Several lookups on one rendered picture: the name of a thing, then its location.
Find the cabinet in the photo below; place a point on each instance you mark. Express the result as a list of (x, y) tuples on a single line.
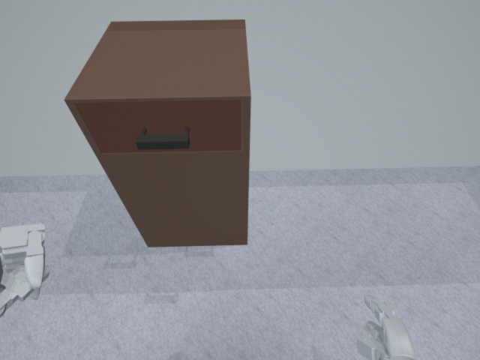
[(175, 198)]

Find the handle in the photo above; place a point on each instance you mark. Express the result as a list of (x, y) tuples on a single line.
[(168, 141)]

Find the robot left hand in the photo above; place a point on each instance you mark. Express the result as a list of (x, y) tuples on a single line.
[(22, 253)]

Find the robot right hand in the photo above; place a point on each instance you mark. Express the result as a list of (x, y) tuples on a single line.
[(392, 339)]

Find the drawer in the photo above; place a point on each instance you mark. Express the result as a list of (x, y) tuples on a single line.
[(215, 125)]

